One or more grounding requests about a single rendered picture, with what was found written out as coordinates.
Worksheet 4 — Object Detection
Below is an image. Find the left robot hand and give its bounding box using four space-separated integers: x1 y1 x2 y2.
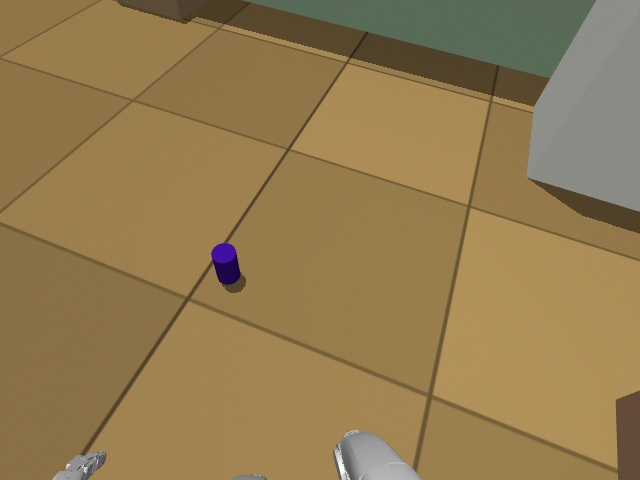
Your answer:
52 451 107 480

